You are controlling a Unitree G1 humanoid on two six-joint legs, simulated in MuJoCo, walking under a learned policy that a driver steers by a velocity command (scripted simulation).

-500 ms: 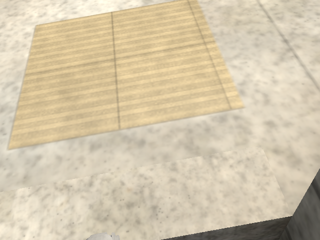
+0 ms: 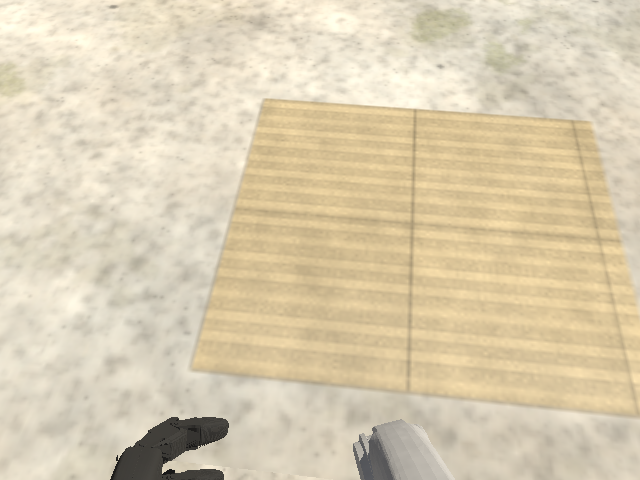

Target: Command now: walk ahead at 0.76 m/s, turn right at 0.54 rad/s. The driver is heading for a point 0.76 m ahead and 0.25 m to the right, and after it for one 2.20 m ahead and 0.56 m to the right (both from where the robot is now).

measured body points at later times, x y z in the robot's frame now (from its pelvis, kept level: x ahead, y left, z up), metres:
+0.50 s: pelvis +0.37 -0.03 +0.20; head +0.35 +0.03 +0.64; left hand +0.44 +0.22 +0.03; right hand +0.61 -0.26 +0.27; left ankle +0.56 +0.07 -0.39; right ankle +0.26 -0.08 -0.51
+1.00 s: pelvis +0.75 -0.14 +0.20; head +0.78 -0.15 +0.65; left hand +1.07 -0.14 +0.14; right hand +0.50 -0.28 +0.08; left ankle +0.66 +0.10 -0.50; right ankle +0.83 -0.30 -0.51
